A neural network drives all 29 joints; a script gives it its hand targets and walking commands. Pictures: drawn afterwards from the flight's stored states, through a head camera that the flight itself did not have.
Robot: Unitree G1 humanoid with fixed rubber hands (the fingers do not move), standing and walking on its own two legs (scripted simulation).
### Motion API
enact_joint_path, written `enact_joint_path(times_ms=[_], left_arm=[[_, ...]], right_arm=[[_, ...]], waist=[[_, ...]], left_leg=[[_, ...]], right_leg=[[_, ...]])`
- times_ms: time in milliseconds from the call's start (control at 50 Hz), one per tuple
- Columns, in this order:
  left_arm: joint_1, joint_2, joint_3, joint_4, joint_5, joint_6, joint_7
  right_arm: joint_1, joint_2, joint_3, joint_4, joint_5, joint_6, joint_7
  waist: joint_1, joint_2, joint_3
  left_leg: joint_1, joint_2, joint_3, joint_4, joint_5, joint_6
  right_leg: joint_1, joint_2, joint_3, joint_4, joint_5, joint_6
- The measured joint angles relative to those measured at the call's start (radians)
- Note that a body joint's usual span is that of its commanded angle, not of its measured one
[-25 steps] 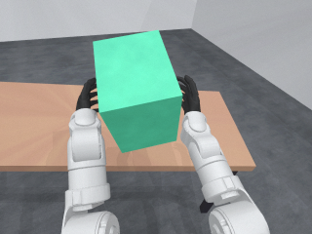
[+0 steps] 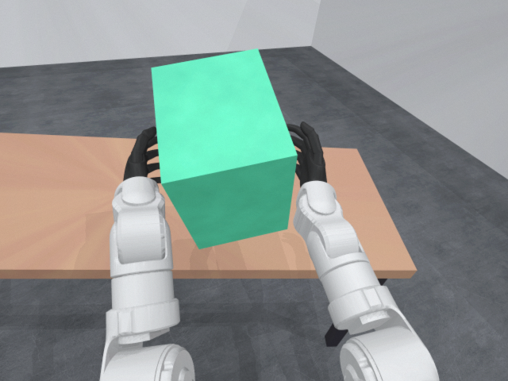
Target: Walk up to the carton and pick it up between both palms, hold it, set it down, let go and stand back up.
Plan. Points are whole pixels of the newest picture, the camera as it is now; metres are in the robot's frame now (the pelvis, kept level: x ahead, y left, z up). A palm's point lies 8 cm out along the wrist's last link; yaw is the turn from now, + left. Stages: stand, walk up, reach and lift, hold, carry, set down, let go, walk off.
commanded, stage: set down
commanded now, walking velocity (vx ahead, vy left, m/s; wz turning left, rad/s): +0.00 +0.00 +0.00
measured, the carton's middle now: (226, 156) +0.43 +0.01 +0.16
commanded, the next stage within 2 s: none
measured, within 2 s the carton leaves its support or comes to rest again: neither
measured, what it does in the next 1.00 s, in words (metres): stands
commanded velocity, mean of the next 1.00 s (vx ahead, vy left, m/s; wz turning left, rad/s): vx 0.00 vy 0.00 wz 0.00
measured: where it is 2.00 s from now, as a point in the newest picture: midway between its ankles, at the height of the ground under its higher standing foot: outside the picture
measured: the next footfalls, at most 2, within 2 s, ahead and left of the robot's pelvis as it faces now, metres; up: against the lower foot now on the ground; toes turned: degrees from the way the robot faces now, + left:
none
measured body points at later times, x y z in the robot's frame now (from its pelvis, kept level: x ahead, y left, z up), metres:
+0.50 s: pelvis +0.02 +0.00 +0.00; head -0.01 +0.03 +0.45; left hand +0.39 +0.13 +0.13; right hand +0.39 -0.12 +0.15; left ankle +0.05 +0.12 -0.75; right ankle +0.02 -0.11 -0.75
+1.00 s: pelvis +0.05 +0.00 +0.00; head +0.04 +0.03 +0.45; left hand +0.43 +0.13 +0.10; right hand +0.42 -0.12 +0.13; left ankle +0.05 +0.12 -0.75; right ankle +0.02 -0.11 -0.75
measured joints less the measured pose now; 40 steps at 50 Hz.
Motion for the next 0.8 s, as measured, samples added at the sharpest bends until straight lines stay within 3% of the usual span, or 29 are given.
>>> enact_joint_path(times_ms=[220,460,620,800], left_arm=[[0.002,-0.018,-0.003,0.087,-0.011,-0.094,0.023],[0.023,-0.015,0.028,0.238,-0.03,-0.278,0.012],[0.06,-0.002,0.009,0.3,-0.087,-0.374,0.041],[0.058,0.01,0.006,0.352,-0.11,-0.425,0.056]], right_arm=[[0.024,0.009,-0.058,0.02,-0.049,-0.057,0.021],[0.038,0.043,-0.157,0.124,-0.161,-0.234,0.066],[0.065,0.036,-0.148,0.164,-0.153,-0.314,0.062],[0.057,0.022,-0.134,0.196,-0.138,-0.343,0.053]], waist=[[0.029,0.018,-0.05],[0.052,0.019,-0.062],[0.061,0.019,-0.078],[0.06,0.023,-0.097]], left_leg=[[-0.026,0.001,0.003,0.005,-0.006,0.0],[-0.044,-0.003,0.001,-0.019,0.0,-0.002],[-0.082,0.004,0.002,-0.01,-0.015,-0.007],[-0.097,0.007,0.003,-0.002,-0.035,-0.008]], right_leg=[[-0.028,0.0,0.002,0.006,-0.004,0.0],[-0.051,-0.003,-0.001,-0.003,-0.009,-0.002],[-0.079,0.004,0.0,-0.017,-0.01,-0.004],[-0.085,0.007,0.002,-0.031,-0.018,-0.002]])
